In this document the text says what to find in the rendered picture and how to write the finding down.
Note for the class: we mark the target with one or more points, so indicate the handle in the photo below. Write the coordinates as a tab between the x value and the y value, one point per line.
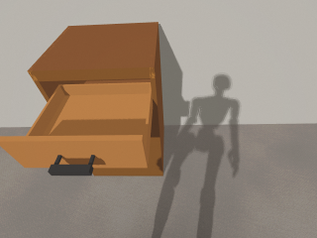
82	170

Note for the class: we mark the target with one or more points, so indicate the cabinet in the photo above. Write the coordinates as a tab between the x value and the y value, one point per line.
108	53

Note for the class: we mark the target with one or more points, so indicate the drawer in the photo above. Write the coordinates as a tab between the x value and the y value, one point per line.
112	121

